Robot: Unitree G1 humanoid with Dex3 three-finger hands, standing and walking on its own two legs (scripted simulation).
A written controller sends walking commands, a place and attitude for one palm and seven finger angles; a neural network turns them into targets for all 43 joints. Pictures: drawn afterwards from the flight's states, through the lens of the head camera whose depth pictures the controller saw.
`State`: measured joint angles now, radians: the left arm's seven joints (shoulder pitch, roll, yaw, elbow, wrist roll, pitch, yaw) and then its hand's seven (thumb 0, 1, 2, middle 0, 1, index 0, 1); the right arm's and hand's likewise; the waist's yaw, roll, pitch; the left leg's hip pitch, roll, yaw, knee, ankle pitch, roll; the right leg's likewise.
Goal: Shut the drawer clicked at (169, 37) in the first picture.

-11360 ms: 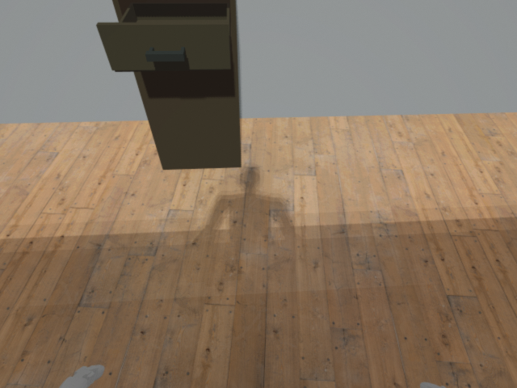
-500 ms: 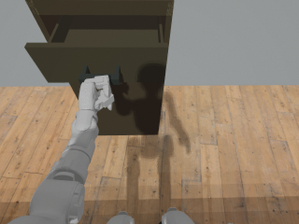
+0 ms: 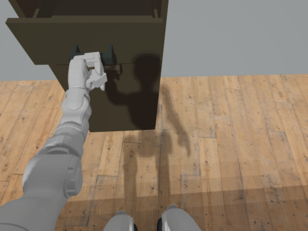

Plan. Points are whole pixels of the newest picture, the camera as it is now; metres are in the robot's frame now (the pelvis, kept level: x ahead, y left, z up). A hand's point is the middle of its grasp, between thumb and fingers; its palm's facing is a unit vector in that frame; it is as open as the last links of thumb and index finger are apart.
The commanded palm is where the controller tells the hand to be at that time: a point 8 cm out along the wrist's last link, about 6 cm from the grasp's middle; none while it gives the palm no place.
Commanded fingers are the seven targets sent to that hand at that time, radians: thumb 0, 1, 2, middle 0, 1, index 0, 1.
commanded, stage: push the drawer shut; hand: left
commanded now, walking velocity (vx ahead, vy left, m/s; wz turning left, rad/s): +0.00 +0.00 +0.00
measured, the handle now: (92, 53) +0.58 +0.12 +0.08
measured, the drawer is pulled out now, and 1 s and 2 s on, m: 0.10 0.00 0.00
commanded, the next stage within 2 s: pull the fist back off the drawer in 1.20 s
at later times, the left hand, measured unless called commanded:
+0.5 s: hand (106, 56) +0.57 +0.09 +0.08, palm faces -0.01 -1.00 -0.04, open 3.3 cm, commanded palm +0.56 +0.14 +0.08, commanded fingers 0.00 0.90 0.90 -1.40 -1.60 -1.40 -1.60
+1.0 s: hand (104, 46) +0.60 +0.09 +0.08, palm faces -0.01 -1.00 -0.04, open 3.2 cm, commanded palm +0.62 +0.12 +0.08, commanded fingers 0.00 0.90 0.90 -1.40 -1.60 -1.40 -1.60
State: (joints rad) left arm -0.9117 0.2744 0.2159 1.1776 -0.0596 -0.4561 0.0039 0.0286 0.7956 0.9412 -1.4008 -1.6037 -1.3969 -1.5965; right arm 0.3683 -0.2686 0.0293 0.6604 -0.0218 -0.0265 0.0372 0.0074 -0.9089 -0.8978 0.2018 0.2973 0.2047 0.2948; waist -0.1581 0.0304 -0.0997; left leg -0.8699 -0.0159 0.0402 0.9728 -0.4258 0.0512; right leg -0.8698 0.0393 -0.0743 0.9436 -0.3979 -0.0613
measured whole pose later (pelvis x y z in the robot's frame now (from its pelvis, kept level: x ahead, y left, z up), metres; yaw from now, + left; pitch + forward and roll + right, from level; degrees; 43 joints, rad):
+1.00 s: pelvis +0.01 +0.01 -0.02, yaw -1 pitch +27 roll -4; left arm -1.30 0.50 0.32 1.43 0.06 -0.35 0.02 0.04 0.74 0.97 -1.40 -1.60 -1.40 -1.60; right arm 0.48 -0.27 0.06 0.66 -0.08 0.02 0.07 0.00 -0.91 -0.90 0.20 0.30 0.21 0.29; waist -0.29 0.06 -0.10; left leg -1.08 0.00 0.00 1.07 -0.46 0.06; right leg -1.05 0.06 -0.11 0.97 -0.41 -0.06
